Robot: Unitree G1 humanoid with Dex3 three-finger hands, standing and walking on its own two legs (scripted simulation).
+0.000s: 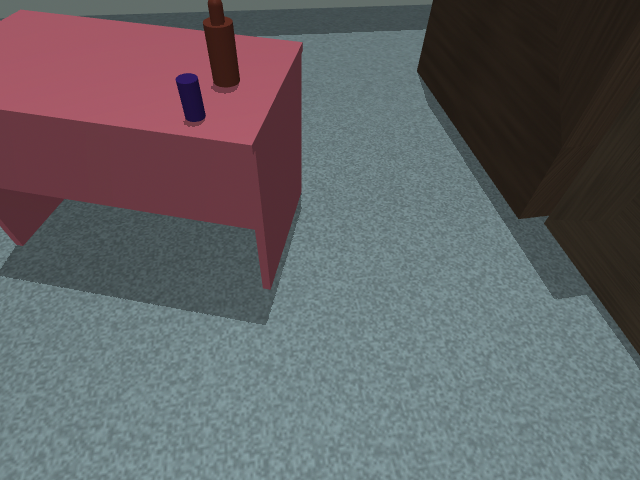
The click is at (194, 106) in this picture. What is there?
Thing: slim round
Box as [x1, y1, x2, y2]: [176, 73, 205, 121]
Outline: 181,74 176,77 176,82 185,118 190,121 200,120 205,116 197,77 196,75 191,73
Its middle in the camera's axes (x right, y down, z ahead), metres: -0.32 -0.36 +0.99
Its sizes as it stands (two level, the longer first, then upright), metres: 0.052 0.052 0.103
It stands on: a support 0.67 m high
